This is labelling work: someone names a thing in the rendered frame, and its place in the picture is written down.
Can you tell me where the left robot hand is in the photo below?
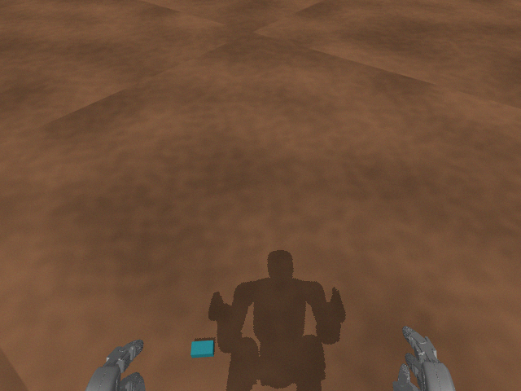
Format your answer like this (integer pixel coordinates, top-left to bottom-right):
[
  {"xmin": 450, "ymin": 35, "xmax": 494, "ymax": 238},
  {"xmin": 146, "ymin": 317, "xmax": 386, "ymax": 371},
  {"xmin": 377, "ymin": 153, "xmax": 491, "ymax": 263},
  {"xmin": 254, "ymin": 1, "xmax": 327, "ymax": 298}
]
[{"xmin": 85, "ymin": 340, "xmax": 146, "ymax": 391}]

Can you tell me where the right robot hand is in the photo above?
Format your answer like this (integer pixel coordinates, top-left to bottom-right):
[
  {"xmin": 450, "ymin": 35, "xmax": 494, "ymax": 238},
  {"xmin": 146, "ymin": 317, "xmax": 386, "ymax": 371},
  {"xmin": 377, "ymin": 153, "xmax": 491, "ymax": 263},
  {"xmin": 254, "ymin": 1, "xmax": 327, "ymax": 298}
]
[{"xmin": 392, "ymin": 326, "xmax": 456, "ymax": 391}]

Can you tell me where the small box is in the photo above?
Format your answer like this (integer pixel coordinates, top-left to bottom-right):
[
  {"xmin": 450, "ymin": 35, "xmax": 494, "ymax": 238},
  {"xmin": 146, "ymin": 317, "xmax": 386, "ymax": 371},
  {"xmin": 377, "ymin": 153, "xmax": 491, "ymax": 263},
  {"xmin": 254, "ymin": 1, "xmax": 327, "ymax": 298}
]
[{"xmin": 190, "ymin": 340, "xmax": 214, "ymax": 358}]

